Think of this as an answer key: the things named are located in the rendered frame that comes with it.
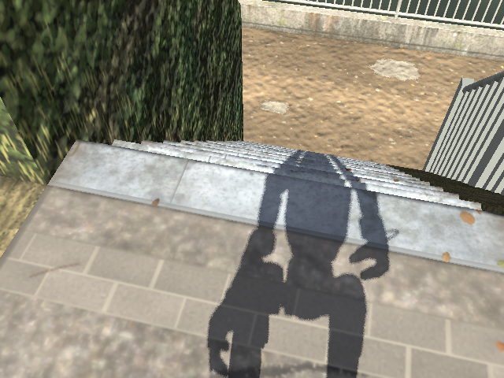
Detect stairs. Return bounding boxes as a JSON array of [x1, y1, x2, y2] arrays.
[[112, 139, 482, 210]]

